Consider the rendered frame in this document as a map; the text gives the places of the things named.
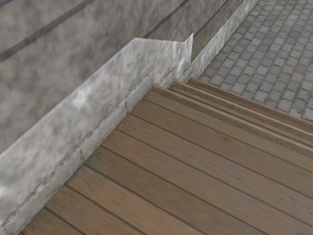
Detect stairs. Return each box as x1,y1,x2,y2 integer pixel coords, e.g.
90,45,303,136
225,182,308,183
168,77,313,149

